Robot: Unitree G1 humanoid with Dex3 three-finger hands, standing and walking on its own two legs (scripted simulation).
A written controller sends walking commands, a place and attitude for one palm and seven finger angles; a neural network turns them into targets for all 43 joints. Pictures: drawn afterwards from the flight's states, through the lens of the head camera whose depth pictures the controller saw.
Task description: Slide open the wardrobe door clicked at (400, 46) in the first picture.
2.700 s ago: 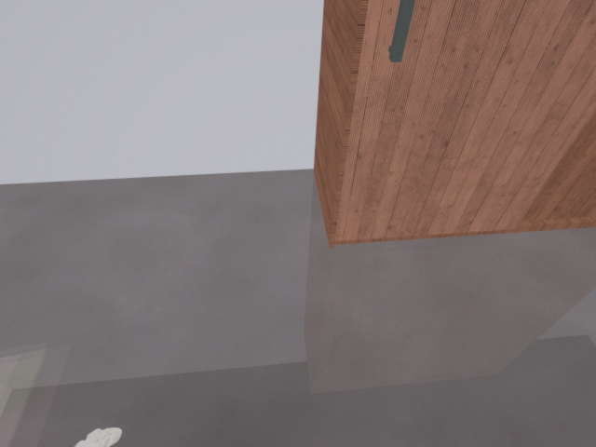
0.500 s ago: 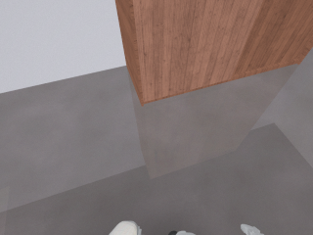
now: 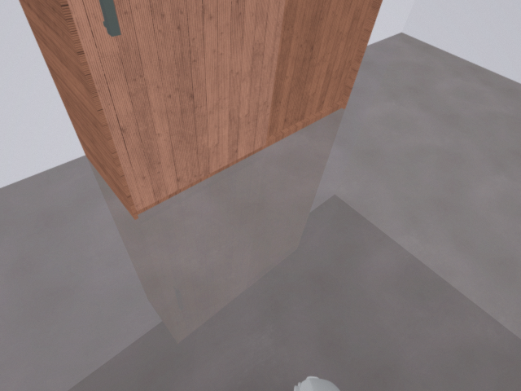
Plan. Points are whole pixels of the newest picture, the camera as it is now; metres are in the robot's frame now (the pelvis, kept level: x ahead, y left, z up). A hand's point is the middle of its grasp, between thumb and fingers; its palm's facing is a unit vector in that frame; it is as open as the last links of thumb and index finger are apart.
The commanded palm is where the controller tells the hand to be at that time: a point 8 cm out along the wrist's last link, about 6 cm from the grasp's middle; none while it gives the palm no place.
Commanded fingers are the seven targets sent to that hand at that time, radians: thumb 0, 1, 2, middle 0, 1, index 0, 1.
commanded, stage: walk to a spot facing it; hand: left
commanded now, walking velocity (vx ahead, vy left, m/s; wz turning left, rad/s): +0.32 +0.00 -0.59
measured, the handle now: out of the picture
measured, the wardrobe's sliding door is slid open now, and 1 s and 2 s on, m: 0.00 0.00 0.00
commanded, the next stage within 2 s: turn to face it in 1.14 s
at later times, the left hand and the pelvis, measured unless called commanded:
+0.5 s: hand (213, 323) +0.27 +0.10 -0.17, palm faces -0.19 -0.96 -0.22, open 7.2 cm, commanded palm none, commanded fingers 0.00 0.90 0.90 -0.20 -0.30 -0.20 -0.30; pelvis +0.17 -0.08 +0.00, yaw -12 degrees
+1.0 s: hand (224, 249) +0.45 +0.09 -0.18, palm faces -0.26 -0.96 -0.12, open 7.4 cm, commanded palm none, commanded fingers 0.00 0.90 0.90 -0.20 -0.30 -0.20 -0.30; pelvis +0.39 -0.07 +0.00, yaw -21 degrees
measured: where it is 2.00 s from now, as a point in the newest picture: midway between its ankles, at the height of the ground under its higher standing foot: (307, 295)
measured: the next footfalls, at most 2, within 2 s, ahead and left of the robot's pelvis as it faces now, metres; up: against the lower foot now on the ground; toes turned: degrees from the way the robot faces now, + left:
right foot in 0.20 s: +0.17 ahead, -0.17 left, +0.00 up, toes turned -15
left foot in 0.68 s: +0.41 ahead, +0.01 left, +0.00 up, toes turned -4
